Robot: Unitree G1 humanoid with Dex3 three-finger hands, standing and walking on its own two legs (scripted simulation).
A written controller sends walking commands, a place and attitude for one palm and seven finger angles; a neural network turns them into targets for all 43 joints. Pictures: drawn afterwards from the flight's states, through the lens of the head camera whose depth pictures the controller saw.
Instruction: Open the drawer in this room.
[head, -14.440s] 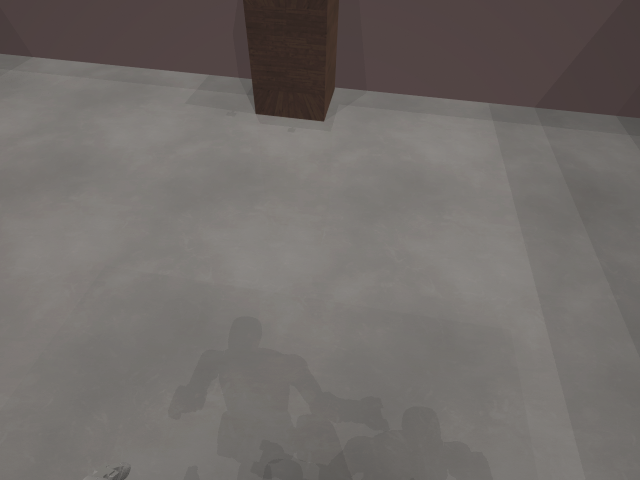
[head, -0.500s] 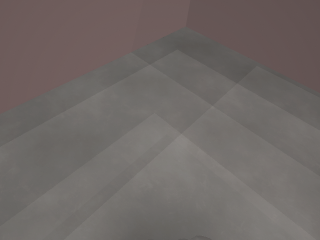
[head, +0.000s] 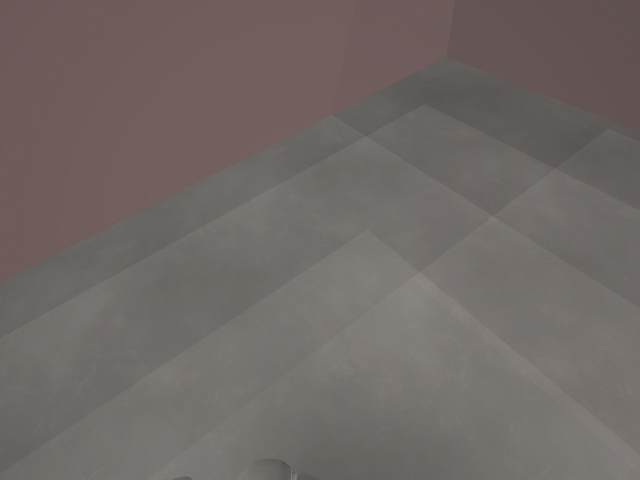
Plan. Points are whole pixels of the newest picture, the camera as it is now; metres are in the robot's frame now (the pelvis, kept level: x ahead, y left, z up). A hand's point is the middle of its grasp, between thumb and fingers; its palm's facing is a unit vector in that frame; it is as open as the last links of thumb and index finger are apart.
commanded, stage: turn or walk to find it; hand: left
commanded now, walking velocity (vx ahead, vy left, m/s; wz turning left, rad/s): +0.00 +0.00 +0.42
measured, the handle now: out of the picture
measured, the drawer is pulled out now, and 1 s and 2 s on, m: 0.00 0.00 0.00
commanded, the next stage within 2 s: none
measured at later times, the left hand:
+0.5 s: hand out of the picture -0.05 +0.27 -0.18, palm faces +0.27 -0.93 -0.24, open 7.4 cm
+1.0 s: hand out of the picture -0.04 +0.21 -0.15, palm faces +0.39 -0.88 -0.27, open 7.4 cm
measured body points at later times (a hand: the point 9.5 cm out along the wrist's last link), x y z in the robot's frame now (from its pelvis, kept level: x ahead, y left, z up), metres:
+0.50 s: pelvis -0.03 +0.05 +0.00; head -0.01 +0.08 +0.45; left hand -0.06 +0.32 -0.16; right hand +0.14 -0.16 -0.13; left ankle -0.05 +0.15 -0.74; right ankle -0.02 -0.10 -0.67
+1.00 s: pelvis -0.05 +0.00 +0.00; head -0.01 -0.02 +0.45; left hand -0.07 +0.25 -0.13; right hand +0.08 -0.23 -0.17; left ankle -0.13 +0.13 -0.65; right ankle +0.00 -0.09 -0.74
